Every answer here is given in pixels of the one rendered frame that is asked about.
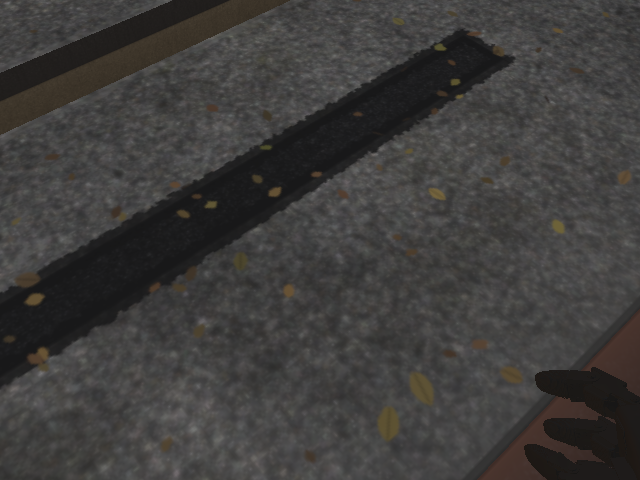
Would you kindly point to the right robot hand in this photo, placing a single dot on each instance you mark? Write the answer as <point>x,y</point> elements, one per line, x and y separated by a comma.
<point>618,445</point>

